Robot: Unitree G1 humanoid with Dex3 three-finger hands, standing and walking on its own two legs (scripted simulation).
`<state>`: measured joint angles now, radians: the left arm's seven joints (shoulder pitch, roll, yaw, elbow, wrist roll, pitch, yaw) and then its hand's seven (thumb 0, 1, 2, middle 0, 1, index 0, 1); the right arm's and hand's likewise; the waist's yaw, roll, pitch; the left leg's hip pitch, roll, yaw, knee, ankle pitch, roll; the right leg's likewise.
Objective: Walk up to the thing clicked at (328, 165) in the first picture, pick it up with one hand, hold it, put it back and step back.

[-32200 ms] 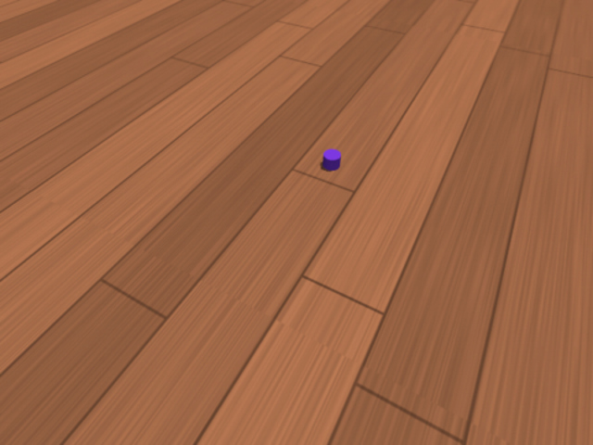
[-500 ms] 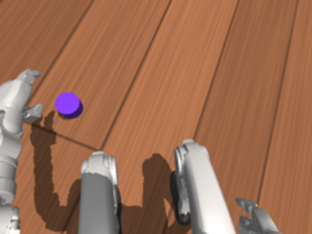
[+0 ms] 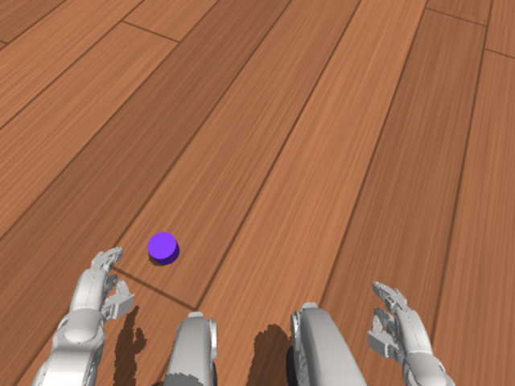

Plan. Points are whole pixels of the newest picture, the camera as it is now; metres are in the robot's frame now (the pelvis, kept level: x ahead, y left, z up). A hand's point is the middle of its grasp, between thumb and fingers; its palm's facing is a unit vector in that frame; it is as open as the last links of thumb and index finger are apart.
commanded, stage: home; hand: left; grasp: from above
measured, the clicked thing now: (164, 248) +0.52 +0.26 -0.57
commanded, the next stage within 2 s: none
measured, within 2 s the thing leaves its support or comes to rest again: neither
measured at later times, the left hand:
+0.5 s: hand (97, 331) +0.21 +0.18 +0.06, palm faces +0.09 -0.98 -0.20, open 7.4 cm
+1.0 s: hand (96, 336) +0.21 +0.18 +0.06, palm faces +0.08 -0.98 -0.20, open 7.4 cm
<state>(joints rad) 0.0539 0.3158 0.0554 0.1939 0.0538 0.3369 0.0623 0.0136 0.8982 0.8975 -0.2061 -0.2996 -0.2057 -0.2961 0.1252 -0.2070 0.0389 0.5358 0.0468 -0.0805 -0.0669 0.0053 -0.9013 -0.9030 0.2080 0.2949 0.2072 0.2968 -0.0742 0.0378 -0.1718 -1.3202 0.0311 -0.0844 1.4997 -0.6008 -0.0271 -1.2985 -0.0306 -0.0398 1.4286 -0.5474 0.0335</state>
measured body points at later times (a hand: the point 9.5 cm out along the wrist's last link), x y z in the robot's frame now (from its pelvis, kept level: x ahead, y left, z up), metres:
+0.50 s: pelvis +0.05 +0.00 +0.10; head +0.07 +0.00 +0.55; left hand +0.21 +0.23 +0.08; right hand +0.23 -0.24 +0.04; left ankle +0.05 +0.13 -0.57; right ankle +0.06 -0.14 -0.57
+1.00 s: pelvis +0.05 +0.00 +0.10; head +0.07 +0.00 +0.55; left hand +0.20 +0.23 +0.08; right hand +0.21 -0.24 +0.04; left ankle +0.05 +0.13 -0.57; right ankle +0.06 -0.14 -0.57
